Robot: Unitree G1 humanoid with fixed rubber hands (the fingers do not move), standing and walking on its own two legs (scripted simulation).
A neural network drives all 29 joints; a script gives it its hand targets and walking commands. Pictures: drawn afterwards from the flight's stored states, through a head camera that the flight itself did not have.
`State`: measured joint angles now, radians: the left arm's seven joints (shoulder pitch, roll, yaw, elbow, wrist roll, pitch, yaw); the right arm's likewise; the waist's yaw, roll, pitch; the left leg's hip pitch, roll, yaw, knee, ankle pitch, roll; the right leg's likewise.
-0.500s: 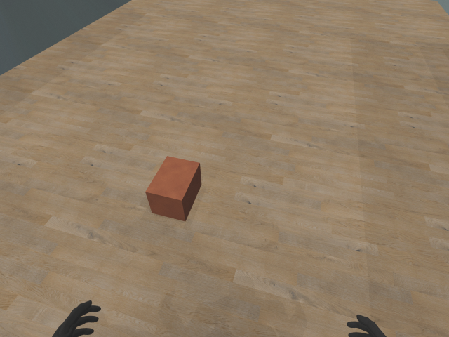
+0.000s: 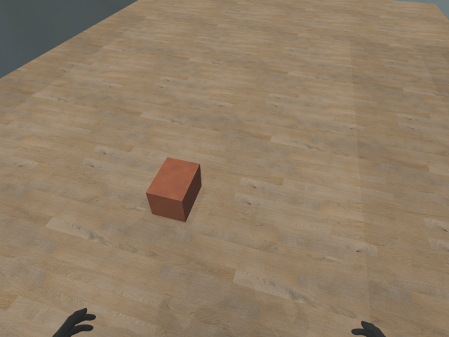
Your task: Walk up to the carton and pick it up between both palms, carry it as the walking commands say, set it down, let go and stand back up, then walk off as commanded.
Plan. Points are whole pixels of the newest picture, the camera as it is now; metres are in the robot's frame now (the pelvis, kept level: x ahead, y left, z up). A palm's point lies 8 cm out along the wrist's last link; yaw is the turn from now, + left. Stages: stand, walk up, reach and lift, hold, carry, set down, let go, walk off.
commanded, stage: stand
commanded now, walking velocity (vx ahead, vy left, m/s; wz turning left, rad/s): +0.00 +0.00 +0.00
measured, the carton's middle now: (176, 188) +0.99 +0.24 -0.66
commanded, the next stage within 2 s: walk up in 0.90 s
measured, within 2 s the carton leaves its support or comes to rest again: neither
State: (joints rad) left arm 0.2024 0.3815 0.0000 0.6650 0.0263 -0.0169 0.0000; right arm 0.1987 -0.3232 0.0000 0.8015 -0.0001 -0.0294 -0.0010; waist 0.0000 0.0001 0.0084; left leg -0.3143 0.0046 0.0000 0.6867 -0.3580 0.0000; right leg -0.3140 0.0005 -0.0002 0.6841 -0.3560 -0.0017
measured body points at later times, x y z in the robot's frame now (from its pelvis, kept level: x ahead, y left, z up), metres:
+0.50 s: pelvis -0.01 +0.00 +0.00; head -0.02 +0.00 +0.45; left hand +0.13 +0.30 -0.08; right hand +0.10 -0.28 -0.11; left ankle +0.01 +0.12 -0.72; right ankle +0.01 -0.12 -0.72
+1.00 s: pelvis -0.01 +0.00 +0.00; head -0.01 -0.01 +0.45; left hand +0.12 +0.30 -0.09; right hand +0.09 -0.29 -0.12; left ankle +0.01 +0.12 -0.72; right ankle +0.01 -0.12 -0.72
